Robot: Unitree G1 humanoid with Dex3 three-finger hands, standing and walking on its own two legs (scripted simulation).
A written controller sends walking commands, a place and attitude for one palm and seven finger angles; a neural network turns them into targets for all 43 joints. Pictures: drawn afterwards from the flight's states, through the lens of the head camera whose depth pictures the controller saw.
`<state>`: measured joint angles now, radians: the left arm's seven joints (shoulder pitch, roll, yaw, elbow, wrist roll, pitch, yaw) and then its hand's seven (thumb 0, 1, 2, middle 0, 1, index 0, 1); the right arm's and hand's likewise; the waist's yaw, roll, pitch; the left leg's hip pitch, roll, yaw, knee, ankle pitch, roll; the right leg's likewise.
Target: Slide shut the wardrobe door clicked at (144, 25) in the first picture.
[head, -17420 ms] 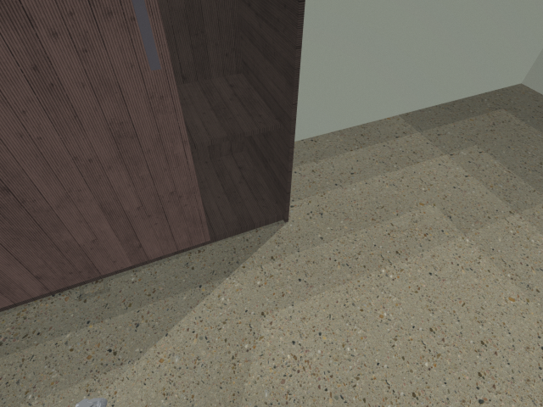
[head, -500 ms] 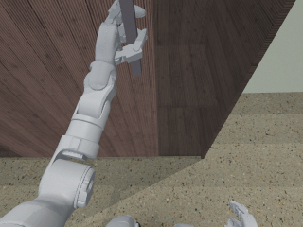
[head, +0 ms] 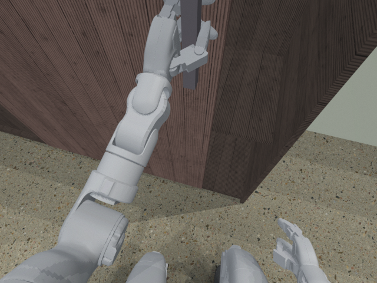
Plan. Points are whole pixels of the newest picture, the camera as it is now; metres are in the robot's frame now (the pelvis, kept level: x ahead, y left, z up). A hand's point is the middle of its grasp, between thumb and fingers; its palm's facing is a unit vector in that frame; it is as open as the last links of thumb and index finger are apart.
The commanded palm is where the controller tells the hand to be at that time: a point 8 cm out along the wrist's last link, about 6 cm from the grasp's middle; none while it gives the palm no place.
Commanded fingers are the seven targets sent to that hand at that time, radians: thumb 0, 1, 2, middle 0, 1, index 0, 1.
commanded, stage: step sideways, sliding the door along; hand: left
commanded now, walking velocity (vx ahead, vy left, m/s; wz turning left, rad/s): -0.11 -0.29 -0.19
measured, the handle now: (195, 26) +0.48 +0.07 +0.22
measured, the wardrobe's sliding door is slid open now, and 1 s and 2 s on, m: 0.21 0.00 0.00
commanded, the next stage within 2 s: stop walking and hold the door there in 0.72 s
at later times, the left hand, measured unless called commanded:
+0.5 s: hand (343, 80) +0.40 -0.15 +0.22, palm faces -0.24 -0.97 -0.07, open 6.6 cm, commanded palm +0.39 -0.13 +0.22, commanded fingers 0.00 0.90 0.90 -0.45 -1.40 -0.45 -1.40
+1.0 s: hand (344, 75) +0.41 -0.16 +0.22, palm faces +0.15 -0.97 -0.20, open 6.2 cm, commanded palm +0.38 -0.11 +0.20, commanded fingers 0.00 0.90 0.90 -0.45 -1.40 -0.45 -1.40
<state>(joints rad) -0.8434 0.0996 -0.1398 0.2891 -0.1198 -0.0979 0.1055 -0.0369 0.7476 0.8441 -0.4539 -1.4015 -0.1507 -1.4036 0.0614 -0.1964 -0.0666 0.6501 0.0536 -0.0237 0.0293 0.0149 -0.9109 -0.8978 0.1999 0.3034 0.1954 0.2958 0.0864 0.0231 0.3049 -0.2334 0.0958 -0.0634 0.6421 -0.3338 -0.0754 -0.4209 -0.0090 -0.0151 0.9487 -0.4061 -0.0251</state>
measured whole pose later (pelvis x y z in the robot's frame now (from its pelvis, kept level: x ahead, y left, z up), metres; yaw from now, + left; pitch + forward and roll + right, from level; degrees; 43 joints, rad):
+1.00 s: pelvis -0.01 -0.29 +0.00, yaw -2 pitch -4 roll +2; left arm -0.61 0.26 0.14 0.20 -0.07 -0.15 0.09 -0.13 0.66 0.81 -0.46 -1.40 -0.27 -1.40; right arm 0.03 -0.20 -0.04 0.67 0.05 0.00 0.01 0.01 -0.91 -0.90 0.20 0.30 0.20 0.30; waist 0.04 0.09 0.27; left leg -0.37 0.14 0.01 1.05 -0.48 -0.05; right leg -0.27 0.00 -0.03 0.68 -0.34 -0.05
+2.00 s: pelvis +0.00 -0.23 +0.02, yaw -10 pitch -1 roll -1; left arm -0.46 0.23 0.09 0.26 -0.09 -0.14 0.09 -0.07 0.68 0.75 -0.46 -1.40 -0.32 -1.40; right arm 0.21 -0.18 0.04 0.69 0.02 -0.03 -0.06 0.02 -0.91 -0.90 0.21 0.30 0.20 0.30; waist -0.01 0.02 0.03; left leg -0.16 -0.03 0.10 0.48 -0.30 0.07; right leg -0.23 0.02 0.12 0.45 -0.20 0.04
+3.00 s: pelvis -0.01 -0.26 +0.01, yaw -7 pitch +4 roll +0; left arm -0.56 0.34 0.25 0.45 -0.18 -0.23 -0.17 -0.01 -0.55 0.20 -0.40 -1.23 -0.25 -1.16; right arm 0.24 -0.22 0.04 0.64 0.04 -0.14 -0.05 0.02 -0.91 -0.90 0.20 0.30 0.20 0.30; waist -0.01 0.00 -0.05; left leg -0.32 -0.01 0.03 0.58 -0.33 0.02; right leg -0.38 0.03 0.01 0.57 -0.25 -0.02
